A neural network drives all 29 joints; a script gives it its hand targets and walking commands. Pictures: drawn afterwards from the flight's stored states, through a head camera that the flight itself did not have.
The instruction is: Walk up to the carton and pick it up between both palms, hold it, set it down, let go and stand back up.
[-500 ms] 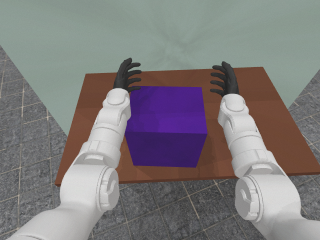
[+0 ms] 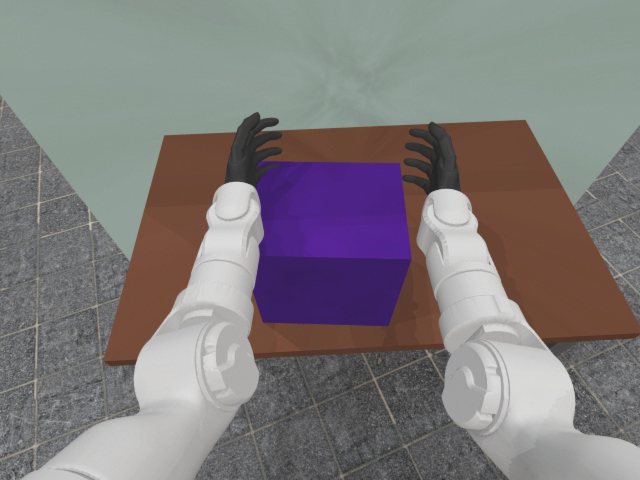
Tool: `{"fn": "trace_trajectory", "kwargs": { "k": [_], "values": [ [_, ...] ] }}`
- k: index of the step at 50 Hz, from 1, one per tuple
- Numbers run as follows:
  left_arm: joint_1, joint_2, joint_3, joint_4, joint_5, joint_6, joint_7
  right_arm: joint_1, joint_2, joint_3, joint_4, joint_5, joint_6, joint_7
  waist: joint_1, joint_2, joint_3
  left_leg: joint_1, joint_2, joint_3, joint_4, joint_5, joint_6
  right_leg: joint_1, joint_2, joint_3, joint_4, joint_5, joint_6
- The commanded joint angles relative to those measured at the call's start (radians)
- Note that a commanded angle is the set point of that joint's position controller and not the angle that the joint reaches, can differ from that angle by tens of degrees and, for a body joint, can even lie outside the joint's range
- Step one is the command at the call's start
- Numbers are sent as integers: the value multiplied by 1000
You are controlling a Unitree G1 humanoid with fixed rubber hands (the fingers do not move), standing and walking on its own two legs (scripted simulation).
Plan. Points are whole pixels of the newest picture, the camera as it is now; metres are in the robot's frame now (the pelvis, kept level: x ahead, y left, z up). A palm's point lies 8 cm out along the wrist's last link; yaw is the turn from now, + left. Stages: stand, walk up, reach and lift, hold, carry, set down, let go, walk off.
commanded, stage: set down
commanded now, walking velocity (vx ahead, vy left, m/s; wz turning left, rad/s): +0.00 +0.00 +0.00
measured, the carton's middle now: (326, 248) +0.44 +0.00 -0.03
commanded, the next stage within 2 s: let go in 1.96 s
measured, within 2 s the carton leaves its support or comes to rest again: rests again in 0.64 s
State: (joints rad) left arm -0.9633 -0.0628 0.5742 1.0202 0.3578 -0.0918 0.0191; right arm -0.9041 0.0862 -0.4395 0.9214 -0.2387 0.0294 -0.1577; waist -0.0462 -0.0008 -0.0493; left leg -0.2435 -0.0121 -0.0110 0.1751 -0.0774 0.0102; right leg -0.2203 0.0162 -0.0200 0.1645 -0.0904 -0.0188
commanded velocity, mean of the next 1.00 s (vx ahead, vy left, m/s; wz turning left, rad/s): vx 0.00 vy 0.00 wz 0.00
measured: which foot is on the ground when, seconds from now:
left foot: down 0.00-1.00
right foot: down 0.00-1.00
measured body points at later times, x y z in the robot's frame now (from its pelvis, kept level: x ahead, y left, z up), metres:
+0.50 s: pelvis +0.00 +0.00 +0.00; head +0.07 +0.00 +0.44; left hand +0.49 +0.11 +0.12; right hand +0.44 -0.16 +0.07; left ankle +0.00 +0.11 -0.75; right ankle -0.02 -0.11 -0.75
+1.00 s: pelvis -0.03 +0.00 -0.02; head +0.02 +0.01 +0.43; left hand +0.46 +0.19 +0.11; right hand +0.44 -0.21 +0.12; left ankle +0.00 +0.11 -0.75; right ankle -0.02 -0.11 -0.75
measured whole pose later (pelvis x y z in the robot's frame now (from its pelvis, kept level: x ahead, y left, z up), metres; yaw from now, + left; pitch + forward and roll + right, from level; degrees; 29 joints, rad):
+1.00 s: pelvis -0.03 +0.00 -0.02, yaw -3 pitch +19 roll -2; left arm -1.05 0.32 -0.09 1.29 -0.33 -0.07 0.10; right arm -1.11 -0.28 -0.02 1.32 0.28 -0.01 -0.08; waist -0.02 0.02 -0.25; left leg -0.61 0.02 0.01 0.44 -0.15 0.01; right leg -0.56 0.04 -0.01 0.34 -0.10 -0.02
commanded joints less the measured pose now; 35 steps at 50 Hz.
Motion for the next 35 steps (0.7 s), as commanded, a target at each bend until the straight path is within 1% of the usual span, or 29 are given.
{"fn": "trace_trajectory", "kwargs": {
  "k": [1,2,3,4,5,6,7,8,9,10,11,12,14,16,19,23,26,31,34,35],
  "values": [
    [-276,-306,115,-71,292,103,-143,-356,350,-207,-272,-447,-13,181,20,44,-431,212,-36,-8,-2,111,-37,177,22,-95,-31,261,66],
    [-243,-303,115,-108,307,137,-138,-305,344,-222,-269,-468,-8,195,2,34,-387,281,-19,-12,-15,91,-58,148,30,-104,-45,215,65],
    [-217,-299,116,-128,316,161,-135,-278,333,-223,-269,-475,-7,201,3,16,-354,307,-11,-14,-14,94,-77,111,36,-110,-54,195,67],
    [-194,-282,120,-138,319,174,-133,-251,306,-221,-263,-473,-7,200,6,-1,-329,316,-5,-13,-16,101,-87,88,40,-109,-56,191,68],
    [-167,-225,128,-136,312,174,-125,-225,248,-211,-258,-458,-12,192,16,-16,-322,308,-2,-4,-14,116,-90,80,41,-100,-48,212,69],
    [-139,-126,130,-125,292,163,-108,-201,154,-195,-263,-429,-22,173,24,-32,-333,276,-2,10,-6,136,-90,83,39,-83,-33,253,70],
    [-125,-4,111,-128,255,141,-80,-174,45,-162,-259,-370,-33,143,34,-37,-348,244,-6,26,1,165,-75,95,37,-65,-7,328,72],
    [-135,110,22,-126,167,105,-40,-191,-40,-74,-278,-251,-51,99,43,-24,-398,198,-11,37,19,188,-53,114,37,-42,20,409,66],
    [-204,132,-98,-117,56,81,-5,-237,-29,23,-251,-110,-63,53,41,-13,-421,130,-11,42,37,188,-25,131,33,-9,56,474,61],
    [-264,128,-157,-96,-18,71,17,-269,-7,90,-181,-11,-66,22,38,-9,-398,68,-8,50,33,180,3,182,24,13,91,531,70],
    [-283,131,-174,-72,-64,69,31,-292,-8,133,-134,52,-68,4,53,-15,-412,0,-12,59,21,170,27,251,18,22,128,582,84],
    [-288,145,-170,-46,-85,69,39,-309,-17,152,-105,84,-69,-10,68,-29,-445,-75,-16,61,6,157,51,302,13,29,160,620,101],
    [-290,200,-140,1,-94,68,50,-340,-40,159,-102,104,-82,-33,85,-46,-524,-165,-22,64,2,149,74,374,0,39,188,648,118],
    [-301,238,-119,33,-95,55,56,-376,-67,145,-127,98,-103,-43,89,-55,-583,-180,-24,65,24,167,77,394,-4,39,203,671,123],
    [-333,269,-114,53,-100,39,63,-414,-110,150,-144,104,-125,-42,93,-61,-650,-136,-17,63,59,216,67,368,5,25,210,688,116],
    [-366,294,-151,68,-146,41,67,-430,-159,189,-120,147,-126,-40,86,-74,-689,-89,-3,62,93,261,54,311,16,18,207,674,108],
    [-394,312,-193,70,-188,52,73,-444,-198,211,-78,181,-117,-36,78,-68,-692,-54,9,58,112,276,37,246,23,13,193,622,102],
    [-428,338,-279,94,-261,69,83,-467,-271,233,22,239,-97,-22,62,-18,-679,17,29,50,166,292,-3,97,26,1,154,473,82],
    [-451,360,-342,117,-324,66,86,-487,-317,250,82,278,-86,-9,47,5,-664,30,39,41,192,269,-21,24,23,-5,138,383,68],
    [-449,368,-365,145,-343,63,85,-490,-332,257,103,292,-81,-4,41,19,-663,29,42,38,203,261,-24,6,20,-3,139,362,63]
  ]
}}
